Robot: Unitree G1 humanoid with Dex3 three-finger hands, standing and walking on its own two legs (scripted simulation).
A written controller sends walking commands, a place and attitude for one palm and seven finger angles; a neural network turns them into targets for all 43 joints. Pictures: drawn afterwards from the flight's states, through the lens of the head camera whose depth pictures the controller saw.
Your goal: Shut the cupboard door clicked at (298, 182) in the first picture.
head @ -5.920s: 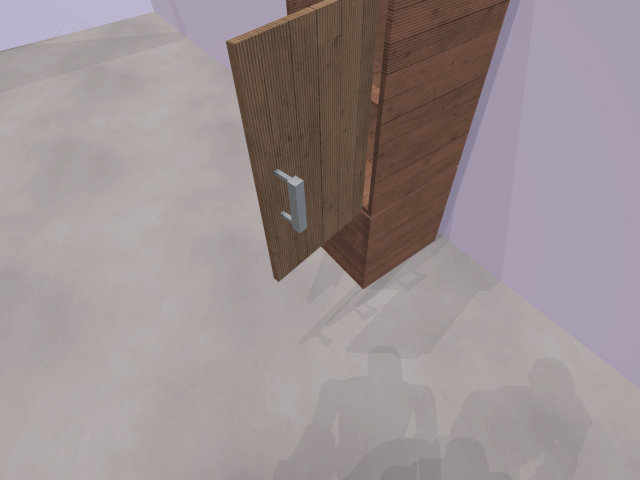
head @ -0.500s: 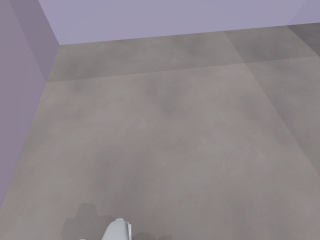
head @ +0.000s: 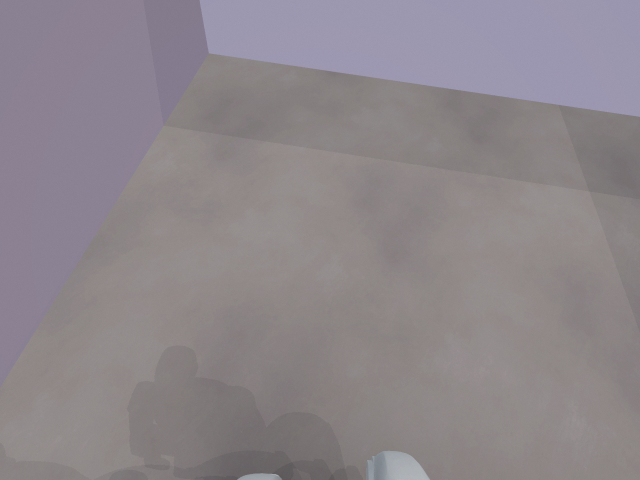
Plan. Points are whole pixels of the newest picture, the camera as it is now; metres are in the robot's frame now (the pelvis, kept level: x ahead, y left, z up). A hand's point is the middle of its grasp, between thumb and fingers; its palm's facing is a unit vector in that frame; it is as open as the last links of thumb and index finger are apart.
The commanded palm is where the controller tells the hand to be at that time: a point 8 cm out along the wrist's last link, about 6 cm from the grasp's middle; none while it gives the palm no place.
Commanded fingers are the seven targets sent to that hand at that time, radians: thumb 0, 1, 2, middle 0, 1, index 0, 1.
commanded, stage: walk to a spot facing it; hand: left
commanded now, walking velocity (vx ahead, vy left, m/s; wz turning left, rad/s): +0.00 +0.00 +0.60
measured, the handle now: out of the picture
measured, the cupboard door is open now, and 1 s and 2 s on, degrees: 100 100 100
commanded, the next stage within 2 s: none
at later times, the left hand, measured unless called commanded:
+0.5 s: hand (241, 464) +0.15 +0.11 -0.13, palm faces +0.22 -0.93 -0.30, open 7.4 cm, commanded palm none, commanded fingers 0.00 0.90 0.90 -0.20 -0.30 -0.20 -0.30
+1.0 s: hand out of the picture -0.07 +0.05 -0.19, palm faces +0.62 -0.75 -0.24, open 7.4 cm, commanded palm none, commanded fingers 0.00 0.90 0.90 -0.20 -0.30 -0.20 -0.30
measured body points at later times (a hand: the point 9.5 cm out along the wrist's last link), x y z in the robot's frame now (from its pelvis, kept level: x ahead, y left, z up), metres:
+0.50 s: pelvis +0.07 -0.11 +0.01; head +0.14 -0.13 +0.45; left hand +0.14 +0.16 -0.11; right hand +0.18 -0.36 -0.16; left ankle -0.01 +0.02 -0.65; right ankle +0.06 -0.19 -0.73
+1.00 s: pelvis +0.07 -0.11 -0.02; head +0.10 -0.06 +0.43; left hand -0.10 +0.09 -0.17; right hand +0.35 -0.21 -0.13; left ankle +0.03 -0.04 -0.73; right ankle +0.07 -0.21 -0.69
